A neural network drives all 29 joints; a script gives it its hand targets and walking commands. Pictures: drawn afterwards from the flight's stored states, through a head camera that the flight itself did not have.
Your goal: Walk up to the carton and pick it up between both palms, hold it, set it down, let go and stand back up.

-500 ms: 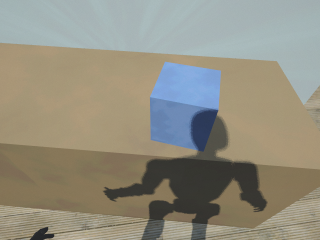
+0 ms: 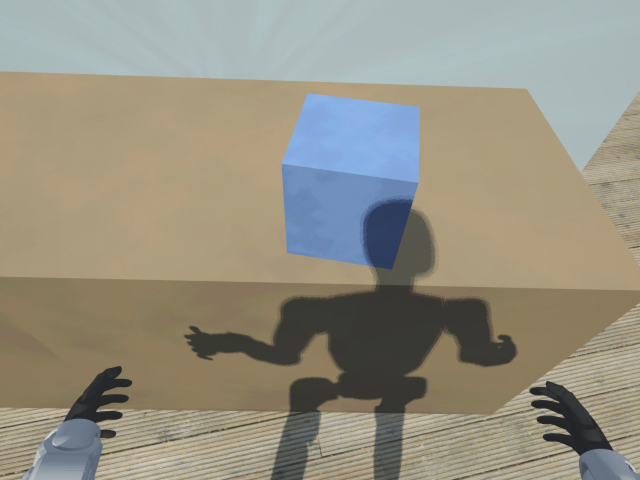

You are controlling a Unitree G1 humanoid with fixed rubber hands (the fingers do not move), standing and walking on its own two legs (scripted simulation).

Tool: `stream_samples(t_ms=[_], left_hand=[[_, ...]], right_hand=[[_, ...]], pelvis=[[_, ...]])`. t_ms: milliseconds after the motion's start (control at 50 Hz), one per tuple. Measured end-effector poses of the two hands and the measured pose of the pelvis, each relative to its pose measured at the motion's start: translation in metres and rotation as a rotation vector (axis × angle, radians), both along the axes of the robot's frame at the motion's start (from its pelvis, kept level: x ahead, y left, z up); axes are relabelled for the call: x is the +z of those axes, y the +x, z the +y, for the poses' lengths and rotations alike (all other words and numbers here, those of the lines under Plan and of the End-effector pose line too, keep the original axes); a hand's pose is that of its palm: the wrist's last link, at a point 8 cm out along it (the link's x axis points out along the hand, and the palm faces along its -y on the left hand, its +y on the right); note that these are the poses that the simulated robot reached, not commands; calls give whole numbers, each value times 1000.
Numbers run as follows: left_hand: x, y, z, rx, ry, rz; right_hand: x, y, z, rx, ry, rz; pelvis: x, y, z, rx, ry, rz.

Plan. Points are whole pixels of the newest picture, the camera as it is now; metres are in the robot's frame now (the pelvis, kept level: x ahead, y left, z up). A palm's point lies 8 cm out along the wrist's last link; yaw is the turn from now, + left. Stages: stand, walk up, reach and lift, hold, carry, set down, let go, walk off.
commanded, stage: reach and lift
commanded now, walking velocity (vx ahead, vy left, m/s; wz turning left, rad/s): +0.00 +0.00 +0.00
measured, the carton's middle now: (350, 182) +0.54 -0.05 +0.05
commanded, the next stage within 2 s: none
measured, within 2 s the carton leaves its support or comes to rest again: neither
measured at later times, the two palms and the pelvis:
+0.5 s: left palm (104, 418) +0.21 +0.25 -0.01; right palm (558, 429) +0.19 -0.27 -0.02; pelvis +0.00 +0.00 +0.01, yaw -1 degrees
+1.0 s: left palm (120, 354) +0.26 +0.24 +0.03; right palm (514, 368) +0.24 -0.22 +0.03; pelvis +0.04 +0.02 +0.02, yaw -2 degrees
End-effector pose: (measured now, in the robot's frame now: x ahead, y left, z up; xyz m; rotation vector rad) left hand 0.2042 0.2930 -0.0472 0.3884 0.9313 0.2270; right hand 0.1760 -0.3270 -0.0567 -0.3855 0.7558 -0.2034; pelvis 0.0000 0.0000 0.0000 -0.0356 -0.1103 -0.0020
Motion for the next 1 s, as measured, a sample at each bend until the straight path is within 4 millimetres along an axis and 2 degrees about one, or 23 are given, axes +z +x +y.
stream_samples(t_ms=[140,220,400,560,640,840,1000], left_hand=[[2,-17,-8,5,-45,-11],[3,-19,-12,2,-74,-29],[29,4,-29,0,-121,-151],[36,1,-45,2,-162,-171],[40,8,-46,-12,-177,-206],[61,47,-43,-81,-219,-342],[74,61,-54,-127,-277,-436]], right_hand=[[19,-26,9,-13,5,-31],[25,-28,17,-9,11,-53],[37,3,41,23,63,-154],[42,14,64,27,114,-210],[48,22,74,3,131,-239],[66,51,96,-9,150,-325],[85,68,106,-7,172,-419]], pelvis=[[6,-9,5,-27,12,-32],[7,-15,8,-33,16,-37],[9,-12,4,-27,30,-57],[14,2,-5,-15,32,-48],[16,8,-5,-15,31,-25],[20,27,9,-24,20,13],[20,39,22,-32,8,13]])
